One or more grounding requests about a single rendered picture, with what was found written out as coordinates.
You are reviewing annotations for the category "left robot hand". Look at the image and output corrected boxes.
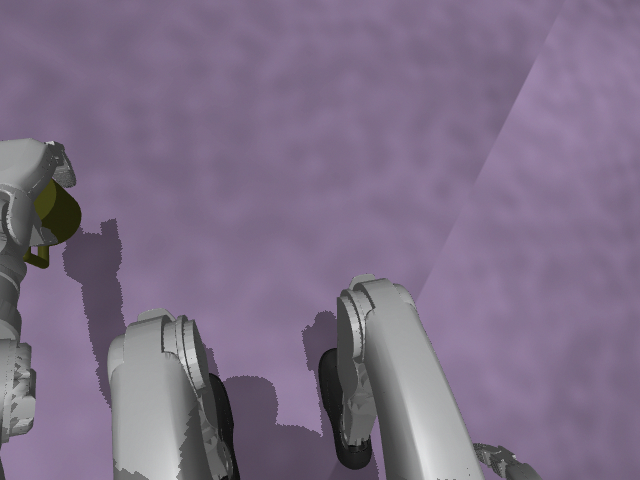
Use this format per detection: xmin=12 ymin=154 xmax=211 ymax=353
xmin=0 ymin=138 xmax=76 ymax=247

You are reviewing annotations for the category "left robot arm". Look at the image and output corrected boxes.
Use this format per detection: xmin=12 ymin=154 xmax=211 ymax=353
xmin=0 ymin=184 xmax=36 ymax=480

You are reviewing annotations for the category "right robot foot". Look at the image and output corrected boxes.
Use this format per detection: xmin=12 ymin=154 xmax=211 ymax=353
xmin=318 ymin=348 xmax=372 ymax=470

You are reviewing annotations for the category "left robot foot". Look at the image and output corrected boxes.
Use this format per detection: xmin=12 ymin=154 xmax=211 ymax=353
xmin=209 ymin=373 xmax=240 ymax=480

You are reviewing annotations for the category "right robot hand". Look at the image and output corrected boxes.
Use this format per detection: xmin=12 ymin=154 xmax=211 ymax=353
xmin=473 ymin=443 xmax=543 ymax=480

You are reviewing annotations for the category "mug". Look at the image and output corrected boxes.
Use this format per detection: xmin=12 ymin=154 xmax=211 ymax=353
xmin=23 ymin=178 xmax=82 ymax=269

